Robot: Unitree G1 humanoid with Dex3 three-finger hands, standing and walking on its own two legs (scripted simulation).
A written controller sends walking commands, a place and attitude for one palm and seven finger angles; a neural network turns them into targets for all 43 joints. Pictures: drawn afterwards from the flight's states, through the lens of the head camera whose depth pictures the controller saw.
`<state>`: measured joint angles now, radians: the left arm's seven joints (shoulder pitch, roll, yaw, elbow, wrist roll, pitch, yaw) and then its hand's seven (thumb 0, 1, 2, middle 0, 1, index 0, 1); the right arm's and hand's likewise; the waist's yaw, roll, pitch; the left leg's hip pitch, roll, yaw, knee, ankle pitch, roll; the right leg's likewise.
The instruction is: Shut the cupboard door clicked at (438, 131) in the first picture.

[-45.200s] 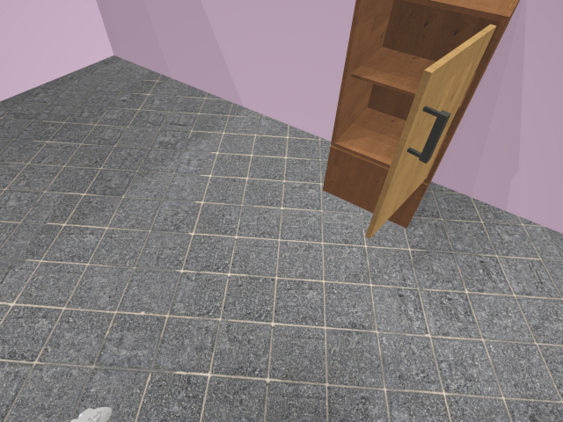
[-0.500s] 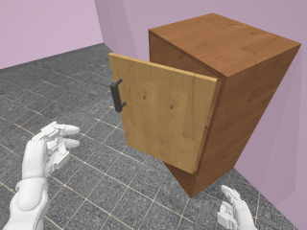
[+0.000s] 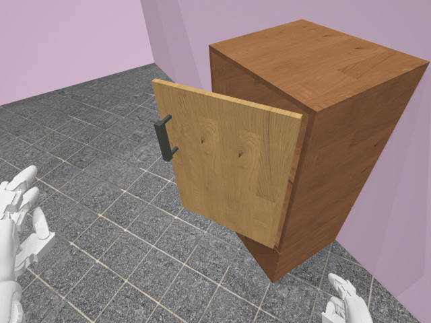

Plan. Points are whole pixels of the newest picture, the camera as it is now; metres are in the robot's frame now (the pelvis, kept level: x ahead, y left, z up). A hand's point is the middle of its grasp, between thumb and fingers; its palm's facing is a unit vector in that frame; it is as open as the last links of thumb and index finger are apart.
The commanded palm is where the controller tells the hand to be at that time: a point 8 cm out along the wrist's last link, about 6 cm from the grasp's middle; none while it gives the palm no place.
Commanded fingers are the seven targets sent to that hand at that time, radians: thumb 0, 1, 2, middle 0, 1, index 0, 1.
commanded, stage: draw the hand back to the body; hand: left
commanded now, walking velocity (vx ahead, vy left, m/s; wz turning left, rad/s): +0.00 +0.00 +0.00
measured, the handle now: (168, 138) +0.63 +0.24 -0.03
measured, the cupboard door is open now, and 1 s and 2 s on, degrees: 30 30 30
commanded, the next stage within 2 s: step back with the hand held close in 0.12 s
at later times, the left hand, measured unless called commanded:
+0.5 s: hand (53, 223) +0.21 +0.27 +0.15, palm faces +0.36 -0.78 -0.51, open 7.4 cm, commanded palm +0.15 +0.31 +0.18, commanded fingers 0.00 0.90 0.90 -0.20 -0.30 -0.20 -0.30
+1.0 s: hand out of the picture +0.07 +0.31 +0.16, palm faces +0.51 -0.72 -0.47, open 7.4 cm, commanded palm -0.01 +0.34 +0.18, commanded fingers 0.00 0.90 0.90 -0.20 -0.30 -0.20 -0.30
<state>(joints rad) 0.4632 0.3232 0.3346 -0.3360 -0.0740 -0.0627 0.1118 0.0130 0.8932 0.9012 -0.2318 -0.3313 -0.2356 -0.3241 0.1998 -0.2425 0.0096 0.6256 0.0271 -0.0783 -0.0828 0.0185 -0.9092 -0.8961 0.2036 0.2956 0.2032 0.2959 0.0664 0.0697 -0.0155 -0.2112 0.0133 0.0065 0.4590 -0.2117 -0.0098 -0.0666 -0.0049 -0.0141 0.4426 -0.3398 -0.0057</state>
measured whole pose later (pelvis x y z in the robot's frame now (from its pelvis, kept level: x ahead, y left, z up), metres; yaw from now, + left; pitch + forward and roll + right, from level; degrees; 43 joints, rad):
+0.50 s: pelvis +0.00 +0.01 +0.00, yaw -1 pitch +1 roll +0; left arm 0.53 0.40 0.38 -0.42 -0.07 -0.12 0.10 0.01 0.89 0.90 -0.21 -0.31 -0.22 -0.30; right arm 0.17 -0.25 -0.01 0.57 0.02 0.03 -0.08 0.02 -0.91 -0.90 0.20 0.30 0.20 0.30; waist 0.02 0.07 0.00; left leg -0.29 0.02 0.02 0.49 -0.22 0.00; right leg -0.14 -0.01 0.00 0.45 -0.33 0.01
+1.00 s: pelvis -0.12 +0.03 -0.02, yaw +7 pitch +0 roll -3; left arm 0.49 0.43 0.45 -0.47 -0.03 -0.21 0.14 0.01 0.89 0.90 -0.21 -0.31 -0.22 -0.30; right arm 0.22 -0.23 0.00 0.56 0.01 -0.04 -0.09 0.02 -0.91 -0.90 0.20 0.30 0.20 0.30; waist -0.03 0.03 0.02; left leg -0.52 0.03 0.01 0.60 -0.19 0.05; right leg -0.27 0.05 0.01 0.60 -0.33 0.01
